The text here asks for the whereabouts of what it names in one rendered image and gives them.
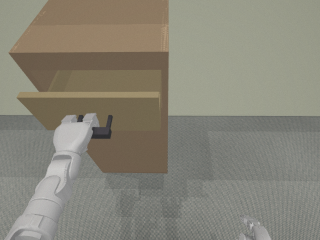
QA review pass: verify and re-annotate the drawer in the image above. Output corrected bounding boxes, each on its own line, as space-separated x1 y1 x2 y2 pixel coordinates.
16 70 162 131

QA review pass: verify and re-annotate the robot left forearm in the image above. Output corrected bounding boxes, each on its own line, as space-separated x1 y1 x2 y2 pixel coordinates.
4 150 82 240

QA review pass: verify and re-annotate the handle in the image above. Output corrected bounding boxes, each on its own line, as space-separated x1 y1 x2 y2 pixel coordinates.
77 115 113 139

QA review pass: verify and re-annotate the cabinet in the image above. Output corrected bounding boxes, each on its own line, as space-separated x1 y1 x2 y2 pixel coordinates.
8 0 169 174

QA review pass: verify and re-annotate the robot right hand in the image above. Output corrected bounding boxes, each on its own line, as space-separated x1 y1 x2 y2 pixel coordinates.
236 214 271 240

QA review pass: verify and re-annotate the robot left hand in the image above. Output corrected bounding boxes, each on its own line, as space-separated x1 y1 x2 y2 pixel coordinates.
53 113 100 156

